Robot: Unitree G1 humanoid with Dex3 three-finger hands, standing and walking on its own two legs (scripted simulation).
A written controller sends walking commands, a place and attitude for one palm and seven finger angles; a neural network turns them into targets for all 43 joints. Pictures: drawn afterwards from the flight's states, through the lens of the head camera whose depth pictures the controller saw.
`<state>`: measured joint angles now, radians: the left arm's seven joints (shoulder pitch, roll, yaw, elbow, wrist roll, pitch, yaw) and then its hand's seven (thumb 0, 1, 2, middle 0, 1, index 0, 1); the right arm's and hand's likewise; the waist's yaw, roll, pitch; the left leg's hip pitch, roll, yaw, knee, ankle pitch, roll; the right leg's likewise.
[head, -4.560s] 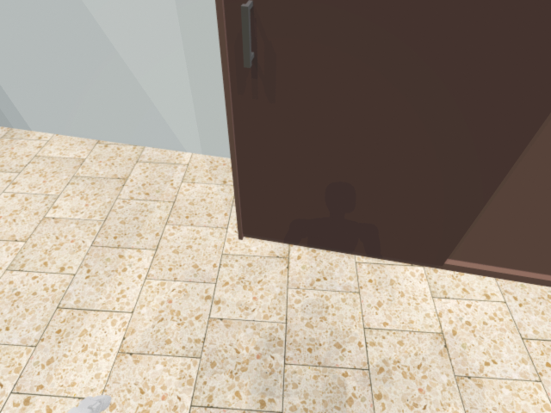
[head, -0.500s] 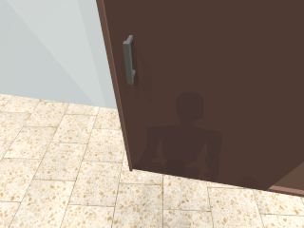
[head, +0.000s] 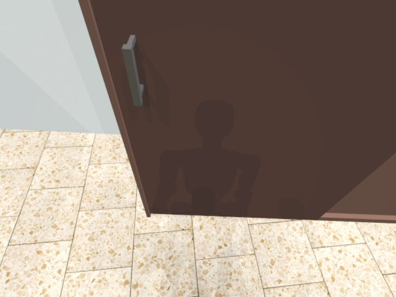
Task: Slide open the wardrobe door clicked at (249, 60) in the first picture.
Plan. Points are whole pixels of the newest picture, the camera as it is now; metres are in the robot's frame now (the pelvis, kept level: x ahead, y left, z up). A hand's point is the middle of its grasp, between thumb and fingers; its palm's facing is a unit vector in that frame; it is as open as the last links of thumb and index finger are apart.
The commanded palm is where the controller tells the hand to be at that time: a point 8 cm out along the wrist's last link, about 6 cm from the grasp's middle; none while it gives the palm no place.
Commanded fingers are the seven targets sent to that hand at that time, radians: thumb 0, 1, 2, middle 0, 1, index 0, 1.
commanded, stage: come to a stop and stand still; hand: left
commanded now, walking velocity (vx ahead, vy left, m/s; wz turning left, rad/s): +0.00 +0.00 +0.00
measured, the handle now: (135, 72) +0.55 +0.15 +0.15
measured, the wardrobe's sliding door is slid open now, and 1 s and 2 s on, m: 0.00 0.00 0.00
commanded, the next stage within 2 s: look again from close up in 0.74 s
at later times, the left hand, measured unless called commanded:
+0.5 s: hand out of the picture +0.07 +0.16 -0.18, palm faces +0.08 -0.97 -0.23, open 7.3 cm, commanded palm none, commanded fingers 0.00 0.90 0.90 -0.20 -0.30 -0.20 -0.30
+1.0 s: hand out of the picture +0.03 +0.17 -0.17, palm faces +0.05 -0.97 -0.23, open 7.4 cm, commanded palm none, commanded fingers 0.00 0.90 0.90 -0.20 -0.30 -0.20 -0.30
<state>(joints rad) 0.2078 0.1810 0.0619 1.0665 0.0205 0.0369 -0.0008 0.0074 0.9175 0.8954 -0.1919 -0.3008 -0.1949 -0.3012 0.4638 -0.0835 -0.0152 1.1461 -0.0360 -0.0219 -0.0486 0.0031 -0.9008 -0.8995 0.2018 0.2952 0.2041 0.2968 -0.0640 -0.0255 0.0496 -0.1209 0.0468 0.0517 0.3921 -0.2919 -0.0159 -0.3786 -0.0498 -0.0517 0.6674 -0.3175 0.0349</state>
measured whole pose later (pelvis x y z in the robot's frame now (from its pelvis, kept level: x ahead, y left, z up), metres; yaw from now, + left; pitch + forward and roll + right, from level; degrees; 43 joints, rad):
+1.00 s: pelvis +0.01 -0.02 -0.01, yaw +2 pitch -3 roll +0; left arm 0.29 0.18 0.01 1.04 0.03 -0.01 0.03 0.01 0.91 0.89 -0.20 -0.30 -0.20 -0.30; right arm 0.33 -0.19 -0.03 1.04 -0.03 -0.01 -0.02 0.00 -0.91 -0.90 0.20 0.30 0.20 0.30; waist -0.02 0.01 0.02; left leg -0.20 0.04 0.09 0.51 -0.25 0.01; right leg -0.19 -0.04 -0.11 0.50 -0.26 -0.01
